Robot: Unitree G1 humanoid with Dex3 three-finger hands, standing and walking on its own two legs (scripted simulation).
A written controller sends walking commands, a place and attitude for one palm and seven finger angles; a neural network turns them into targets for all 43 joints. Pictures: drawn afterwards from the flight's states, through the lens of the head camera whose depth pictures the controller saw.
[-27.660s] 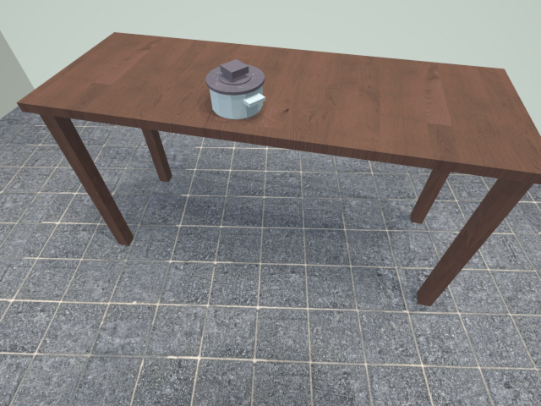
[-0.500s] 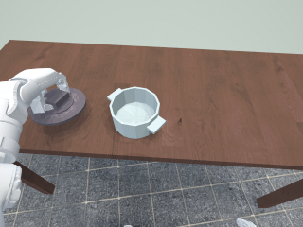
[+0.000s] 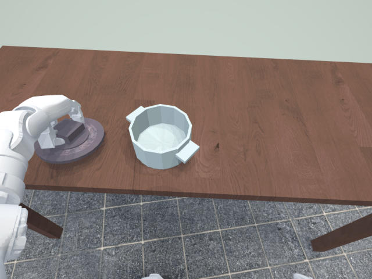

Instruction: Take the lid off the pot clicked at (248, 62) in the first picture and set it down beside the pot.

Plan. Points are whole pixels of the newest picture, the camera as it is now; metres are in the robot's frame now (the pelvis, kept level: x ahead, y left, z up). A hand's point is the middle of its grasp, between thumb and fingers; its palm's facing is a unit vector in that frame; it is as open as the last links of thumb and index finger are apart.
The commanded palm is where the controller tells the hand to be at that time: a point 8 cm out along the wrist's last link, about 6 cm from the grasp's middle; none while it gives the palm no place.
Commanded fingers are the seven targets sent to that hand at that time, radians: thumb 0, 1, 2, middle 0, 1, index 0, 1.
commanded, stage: lower the lid onto the table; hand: left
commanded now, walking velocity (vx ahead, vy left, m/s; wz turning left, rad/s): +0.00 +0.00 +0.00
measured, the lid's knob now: (67, 130) +0.44 +0.28 +0.04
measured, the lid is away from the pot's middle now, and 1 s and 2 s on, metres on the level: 0.22 0.24 0.24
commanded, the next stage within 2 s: open the fingers wide in 0.40 s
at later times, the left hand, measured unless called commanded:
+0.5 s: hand (52, 135) +0.42 +0.31 +0.05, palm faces -0.47 -0.08 -0.88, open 8.9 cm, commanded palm +0.43 +0.30 +0.10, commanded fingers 0.00 0.37 1.25 -0.93 -0.89 -0.84 -0.79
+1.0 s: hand (51, 138) +0.41 +0.31 +0.04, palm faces -0.44 -0.06 -0.90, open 8.9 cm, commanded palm +0.43 +0.30 +0.10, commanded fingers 0.00 0.10 0.92 -0.58 -0.83 -0.55 -0.79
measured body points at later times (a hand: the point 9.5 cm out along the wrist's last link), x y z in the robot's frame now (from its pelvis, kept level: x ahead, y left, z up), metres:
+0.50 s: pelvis +0.00 +0.00 -0.01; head +0.06 +0.02 +0.43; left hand +0.44 +0.31 +0.10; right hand +0.05 -0.28 -0.13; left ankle +0.06 +0.08 -0.73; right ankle -0.03 -0.15 -0.73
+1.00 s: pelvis -0.02 +0.02 -0.02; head +0.05 +0.03 +0.43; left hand +0.43 +0.31 +0.09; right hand +0.04 -0.26 -0.13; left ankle +0.06 +0.08 -0.73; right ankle -0.03 -0.15 -0.73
